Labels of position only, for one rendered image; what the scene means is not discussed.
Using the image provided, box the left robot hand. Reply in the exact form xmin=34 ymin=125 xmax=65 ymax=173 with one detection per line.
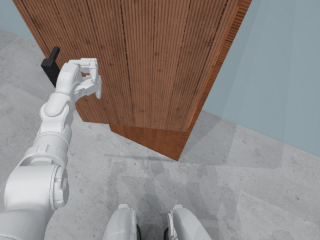
xmin=55 ymin=58 xmax=102 ymax=103

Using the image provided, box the robot left forearm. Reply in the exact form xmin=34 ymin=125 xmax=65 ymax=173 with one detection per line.
xmin=3 ymin=92 xmax=76 ymax=208

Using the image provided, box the robot thigh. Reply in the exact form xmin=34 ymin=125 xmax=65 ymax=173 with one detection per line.
xmin=167 ymin=208 xmax=212 ymax=240
xmin=101 ymin=208 xmax=137 ymax=240

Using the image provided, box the robot left upper arm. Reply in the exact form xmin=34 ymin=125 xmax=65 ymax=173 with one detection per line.
xmin=0 ymin=164 xmax=70 ymax=240

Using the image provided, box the handle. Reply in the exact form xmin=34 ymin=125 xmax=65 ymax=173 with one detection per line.
xmin=40 ymin=46 xmax=60 ymax=88

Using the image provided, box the cupboard door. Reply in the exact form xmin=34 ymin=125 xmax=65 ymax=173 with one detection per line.
xmin=12 ymin=0 xmax=238 ymax=132

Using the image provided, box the robot left thigh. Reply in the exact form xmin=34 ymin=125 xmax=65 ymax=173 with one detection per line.
xmin=101 ymin=208 xmax=137 ymax=240

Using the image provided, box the robot right thigh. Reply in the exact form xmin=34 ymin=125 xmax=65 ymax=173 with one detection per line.
xmin=167 ymin=208 xmax=212 ymax=240

